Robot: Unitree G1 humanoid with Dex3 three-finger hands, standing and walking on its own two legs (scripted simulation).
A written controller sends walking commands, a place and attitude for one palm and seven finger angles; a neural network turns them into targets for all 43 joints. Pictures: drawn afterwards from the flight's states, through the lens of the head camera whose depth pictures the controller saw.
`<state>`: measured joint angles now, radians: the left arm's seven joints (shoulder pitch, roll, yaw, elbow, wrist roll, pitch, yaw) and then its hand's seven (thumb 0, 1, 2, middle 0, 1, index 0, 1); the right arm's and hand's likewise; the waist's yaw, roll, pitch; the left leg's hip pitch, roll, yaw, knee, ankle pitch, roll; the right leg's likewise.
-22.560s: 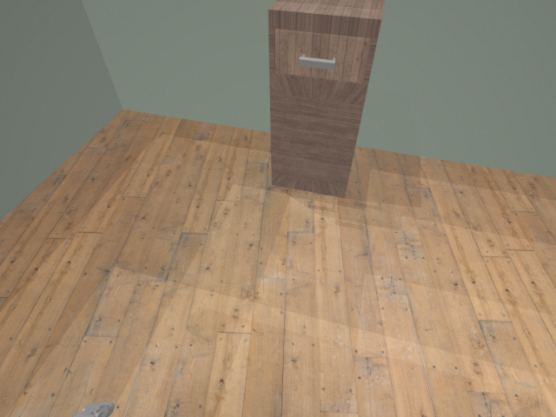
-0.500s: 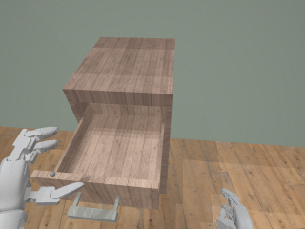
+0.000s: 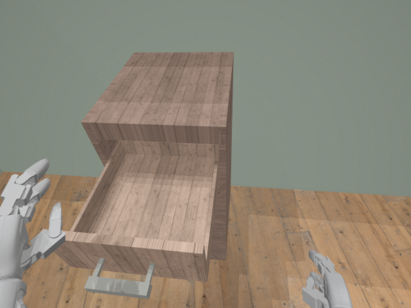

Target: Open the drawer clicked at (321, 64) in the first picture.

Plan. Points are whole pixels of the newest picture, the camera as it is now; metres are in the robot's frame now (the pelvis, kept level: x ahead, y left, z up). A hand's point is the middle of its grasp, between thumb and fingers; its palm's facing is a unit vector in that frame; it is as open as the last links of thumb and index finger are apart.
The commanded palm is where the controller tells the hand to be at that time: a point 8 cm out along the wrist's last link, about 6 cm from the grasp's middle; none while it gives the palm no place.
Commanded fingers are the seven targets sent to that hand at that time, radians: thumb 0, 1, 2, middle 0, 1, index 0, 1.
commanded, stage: draw the hand back to the body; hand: left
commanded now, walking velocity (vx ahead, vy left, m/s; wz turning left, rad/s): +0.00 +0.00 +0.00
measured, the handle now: (122, 276) +0.19 +0.21 -0.07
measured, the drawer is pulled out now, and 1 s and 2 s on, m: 0.30 0.30 0.30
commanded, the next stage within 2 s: step back with the hand held close in 0.10 s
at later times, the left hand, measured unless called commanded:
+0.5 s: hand (61, 235) +0.18 +0.24 +0.14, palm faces +0.25 -0.81 -0.52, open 7.4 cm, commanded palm +0.12 +0.29 +0.17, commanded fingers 0.00 0.90 0.90 -0.20 -0.30 -0.20 -0.30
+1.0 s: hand (9, 273) +0.12 +0.28 +0.14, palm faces +0.36 -0.82 -0.45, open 7.4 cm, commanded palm +0.06 +0.32 +0.17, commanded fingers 0.00 0.90 0.90 -0.20 -0.30 -0.20 -0.30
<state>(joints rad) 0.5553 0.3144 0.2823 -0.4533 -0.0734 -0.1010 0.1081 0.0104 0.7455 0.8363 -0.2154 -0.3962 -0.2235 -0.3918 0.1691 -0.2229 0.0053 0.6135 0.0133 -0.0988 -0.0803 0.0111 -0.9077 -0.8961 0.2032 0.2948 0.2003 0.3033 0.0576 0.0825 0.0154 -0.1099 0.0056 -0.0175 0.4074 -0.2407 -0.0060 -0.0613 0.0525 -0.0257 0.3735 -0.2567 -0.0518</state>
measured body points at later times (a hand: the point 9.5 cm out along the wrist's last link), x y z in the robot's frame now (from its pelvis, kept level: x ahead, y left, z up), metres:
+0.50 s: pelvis -0.02 +0.01 +0.00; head +0.02 +0.00 +0.45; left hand +0.16 +0.28 +0.17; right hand +0.17 -0.24 -0.09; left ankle -0.01 +0.13 -0.74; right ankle -0.03 -0.08 -0.74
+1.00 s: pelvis -0.07 +0.04 -0.01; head -0.03 +0.06 +0.43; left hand +0.09 +0.32 +0.17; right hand +0.11 -0.19 -0.09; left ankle -0.01 +0.13 -0.74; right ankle -0.03 -0.08 -0.74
